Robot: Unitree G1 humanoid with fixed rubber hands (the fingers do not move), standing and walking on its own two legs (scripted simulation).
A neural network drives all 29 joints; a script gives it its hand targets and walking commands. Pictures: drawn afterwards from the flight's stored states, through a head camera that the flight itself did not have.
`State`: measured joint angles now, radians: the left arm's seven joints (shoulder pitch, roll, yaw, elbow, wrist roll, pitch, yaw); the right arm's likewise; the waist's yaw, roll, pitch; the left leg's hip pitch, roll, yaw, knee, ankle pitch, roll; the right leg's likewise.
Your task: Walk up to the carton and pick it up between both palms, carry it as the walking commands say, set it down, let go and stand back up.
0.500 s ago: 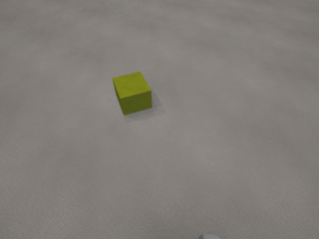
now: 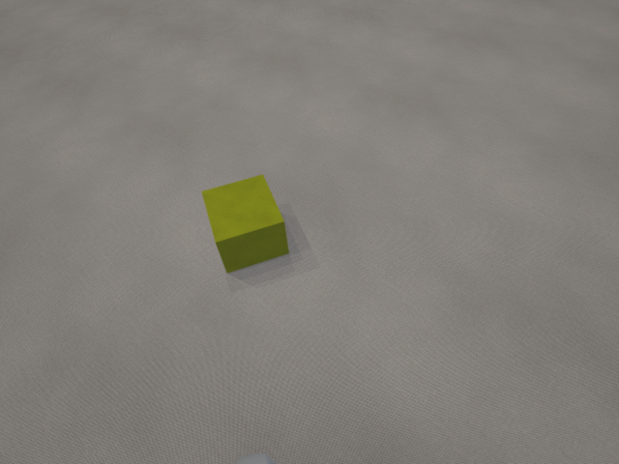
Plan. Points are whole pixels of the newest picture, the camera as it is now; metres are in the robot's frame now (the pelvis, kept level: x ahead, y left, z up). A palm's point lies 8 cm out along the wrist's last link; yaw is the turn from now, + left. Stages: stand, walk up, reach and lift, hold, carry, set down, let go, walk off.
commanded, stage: walk up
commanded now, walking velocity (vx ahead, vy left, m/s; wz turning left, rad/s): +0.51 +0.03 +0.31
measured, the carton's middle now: (245, 222) +1.13 +0.31 -0.67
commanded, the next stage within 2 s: none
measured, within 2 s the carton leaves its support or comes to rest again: neither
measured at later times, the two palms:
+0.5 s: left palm (122, 348) +0.35 +0.35 -0.13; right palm (409, 335) +0.35 -0.14 -0.14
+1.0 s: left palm (150, 261) +0.52 +0.34 -0.12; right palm (392, 215) +0.63 -0.16 -0.14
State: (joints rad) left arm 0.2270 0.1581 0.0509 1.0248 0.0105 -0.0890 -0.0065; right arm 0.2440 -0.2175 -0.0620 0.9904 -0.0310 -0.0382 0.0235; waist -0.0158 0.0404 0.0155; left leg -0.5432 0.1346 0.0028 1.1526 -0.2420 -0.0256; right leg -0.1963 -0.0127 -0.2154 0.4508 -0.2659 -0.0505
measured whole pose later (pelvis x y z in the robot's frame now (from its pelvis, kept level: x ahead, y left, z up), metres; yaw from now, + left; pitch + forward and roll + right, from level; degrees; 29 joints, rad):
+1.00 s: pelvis +0.53 +0.09 +0.00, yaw +13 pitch +1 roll +0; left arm 0.24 0.20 0.05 0.98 0.03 -0.05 0.02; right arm 0.22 -0.27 -0.08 0.97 -0.04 0.01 0.02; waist -0.02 0.05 0.06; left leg -0.53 0.07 -0.02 1.11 -0.33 -0.04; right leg -0.22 -0.07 -0.18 0.48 -0.27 -0.01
